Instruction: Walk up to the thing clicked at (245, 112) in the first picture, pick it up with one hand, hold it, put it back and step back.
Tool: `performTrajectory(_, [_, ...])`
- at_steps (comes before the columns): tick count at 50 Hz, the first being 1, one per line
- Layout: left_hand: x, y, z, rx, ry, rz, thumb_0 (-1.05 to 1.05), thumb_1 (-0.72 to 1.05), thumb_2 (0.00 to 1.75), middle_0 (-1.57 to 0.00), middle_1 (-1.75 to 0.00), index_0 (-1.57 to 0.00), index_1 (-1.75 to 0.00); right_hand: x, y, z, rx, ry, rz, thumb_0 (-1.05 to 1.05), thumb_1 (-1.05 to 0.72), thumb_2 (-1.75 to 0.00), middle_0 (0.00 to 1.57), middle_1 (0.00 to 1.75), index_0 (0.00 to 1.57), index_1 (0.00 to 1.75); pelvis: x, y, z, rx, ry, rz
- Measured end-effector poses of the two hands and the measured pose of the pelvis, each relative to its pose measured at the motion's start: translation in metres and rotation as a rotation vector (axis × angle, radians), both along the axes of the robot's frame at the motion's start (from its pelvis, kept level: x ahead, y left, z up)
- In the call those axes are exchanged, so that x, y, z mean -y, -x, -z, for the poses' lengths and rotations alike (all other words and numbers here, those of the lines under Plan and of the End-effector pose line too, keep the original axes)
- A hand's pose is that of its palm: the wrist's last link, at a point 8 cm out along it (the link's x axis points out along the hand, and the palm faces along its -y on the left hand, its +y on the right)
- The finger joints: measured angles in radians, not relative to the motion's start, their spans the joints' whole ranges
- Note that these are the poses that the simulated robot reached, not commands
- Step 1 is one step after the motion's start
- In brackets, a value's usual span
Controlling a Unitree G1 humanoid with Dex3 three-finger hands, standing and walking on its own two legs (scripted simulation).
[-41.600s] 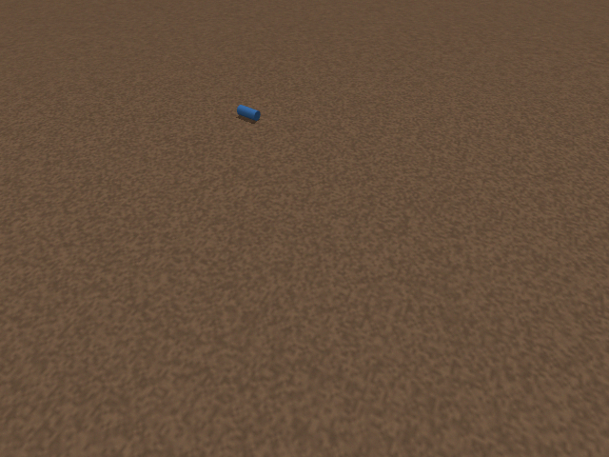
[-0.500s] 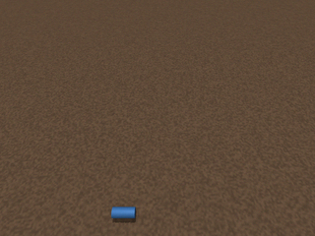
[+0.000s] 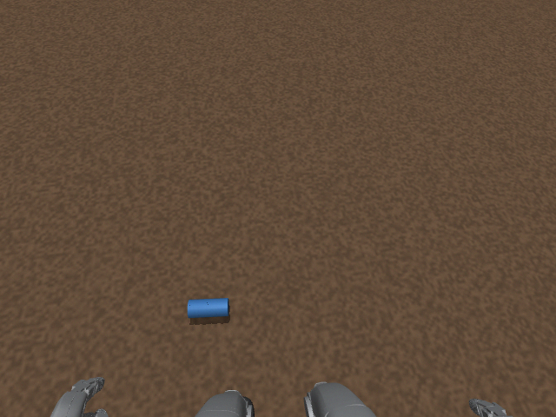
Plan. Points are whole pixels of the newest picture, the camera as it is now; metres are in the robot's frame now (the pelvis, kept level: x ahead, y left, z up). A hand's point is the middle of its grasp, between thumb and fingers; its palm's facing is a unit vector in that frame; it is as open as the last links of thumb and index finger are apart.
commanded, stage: step back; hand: left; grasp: from above
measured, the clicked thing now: (208, 307) +0.47 +0.23 -0.73
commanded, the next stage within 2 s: none
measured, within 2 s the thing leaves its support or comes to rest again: neither
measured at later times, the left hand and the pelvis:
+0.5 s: hand out of the picture -0.02 +0.25 -0.14, palm faces +0.05 -0.92 -0.40, open 7.4 cm; pelvis -0.14 -0.02 -0.01, yaw +3 degrees
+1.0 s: hand out of the picture -0.25 +0.23 -0.15, palm faces -0.01 -0.92 -0.40, open 7.4 cm; pelvis -0.31 -0.04 -0.01, yaw -1 degrees
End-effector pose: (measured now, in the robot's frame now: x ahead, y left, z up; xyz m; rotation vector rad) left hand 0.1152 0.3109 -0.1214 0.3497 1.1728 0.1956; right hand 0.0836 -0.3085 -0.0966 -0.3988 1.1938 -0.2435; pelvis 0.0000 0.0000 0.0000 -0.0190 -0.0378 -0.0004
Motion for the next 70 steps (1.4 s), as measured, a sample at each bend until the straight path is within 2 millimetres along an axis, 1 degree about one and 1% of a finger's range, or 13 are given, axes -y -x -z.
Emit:
performTrajectory(4, [0.008,0.028,0.001,-0.03,-0.008,0.013,0.0,0.9,0.9,-0.21,-0.3,-0.2,-0.3,0.005,0.019,0.008,0.029,-0.019,0.002,0.0,-0.9,-0.9,0.2,0.3,0.21,0.3,0.007,0.021,0.004,0.004,-0.009,0.028])
performTrajectory(9, [0.024,0.07,-0.002,-0.037,-0.028,0.015,0.0,0.9,0.9,-0.21,-0.3,-0.2,-0.3,0.024,0.047,0.025,0.043,-0.046,0.018,0.0,-0.9,-0.9,0.21,0.3,0.21,0.3,0.022,0.051,0.013,0.015,0.006,0.036])
performTrajectory(14, [0.035,0.115,-0.021,-0.037,-0.03,-0.022,0.0,0.9,0.9,-0.21,-0.3,-0.21,-0.3,0.034,0.078,0.022,0.005,-0.059,0.037,0.0,-0.91,-0.9,0.2,0.3,0.21,0.3,0.028,0.073,0.001,0.014,-0.039,0.025])
performTrajectory(20, [0.031,0.133,-0.032,0.036,-0.049,-0.037,0.0,0.9,0.9,-0.21,-0.3,-0.21,-0.3,0.037,0.117,0.018,-0.05,-0.034,-0.002,0.0,-0.91,-0.9,0.2,0.3,0.2,0.29,0.027,0.103,-0.003,-0.003,-0.04,-0.014])
performTrajectory(25, [0.019,0.148,-0.023,0.111,-0.036,-0.042,0.0,0.9,0.9,-0.21,-0.3,-0.21,-0.3,0.028,0.139,0.018,-0.061,-0.007,-0.05,0.0,-0.91,-0.9,0.2,0.3,0.2,0.29,0.02,0.135,0.006,-0.002,-0.026,-0.06])
performTrajectory(28, [0.011,0.165,-0.012,0.116,-0.015,-0.048,0.0,0.9,0.9,-0.21,-0.3,-0.21,-0.3,0.018,0.152,0.015,-0.04,-0.002,-0.065,0.0,-0.91,-0.9,0.2,0.3,0.2,0.29,0.013,0.157,0.01,0.015,-0.044,-0.057])
performTrajectory(36, [0.008,0.227,-0.012,0.061,0.002,-0.071,0.0,0.9,0.9,-0.21,-0.3,-0.2,-0.3,0.007,0.177,-0.009,0.049,0.0,-0.087,0.0,-0.91,-0.9,0.21,0.3,0.21,0.3,0.015,0.204,-0.003,0.003,0.005,-0.032])
performTrajectory(43, [0.019,0.294,-0.005,-0.019,-0.025,-0.04,0.0,0.9,0.9,-0.21,-0.3,-0.2,-0.3,0.023,0.203,-0.003,0.146,-0.007,-0.087,0.0,-0.9,-0.9,0.21,0.3,0.21,0.3,0.028,0.256,0.007,0.001,-0.004,0.025])
performTrajectory(47, [0.034,0.336,-0.006,-0.04,-0.039,-0.034,0.0,0.9,0.9,-0.21,-0.3,-0.2,-0.3,0.042,0.235,0.013,0.147,-0.028,-0.052,0.0,-0.91,-0.9,0.2,0.3,0.21,0.3,0.039,0.289,0.014,0.017,0.02,0.019])
performTrajectory(52, [0.043,0.382,-0.021,-0.052,-0.046,-0.053,0.0,0.9,0.9,-0.21,-0.3,-0.21,-0.3,0.049,0.29,0.014,0.072,-0.042,-0.02,0.0,-0.91,-0.9,0.2,0.3,0.21,0.3,0.043,0.317,0.003,0.008,-0.04,0.014])
performTrajectory(57, [0.036,0.397,-0.026,0.009,-0.069,-0.051,0.01,0.9,0.9,-0.21,-0.3,-0.21,-0.3,0.049,0.347,0.018,-0.018,-0.025,-0.033,0.0,-0.91,-0.9,0.2,0.3,0.2,0.29,0.041,0.349,0.002,-0.003,-0.038,-0.027])
performTrajectory(63, [0.021,0.413,-0.011,0.094,-0.052,-0.061,0.0,0.9,0.9,-0.21,-0.3,-0.21,-0.3,0.036,0.401,0.022,-0.075,-0.007,-0.062,0.01,-0.91,-0.9,0.2,0.3,0.2,0.29,0.033,0.398,0.013,0.02,-0.06,-0.061])
performTrajectory(70, [0.031,0.459,-0.014,0.07,-0.014,-0.058,0.0,0.9,0.9,-0.21,-0.3,-0.2,-0.3,0.034,0.437,0.003,-0.005,-0.007,-0.068,0.01,-0.91,-0.9,0.21,0.3,0.21,0.3,0.038,0.446,0.001,0.011,-0.007,-0.038])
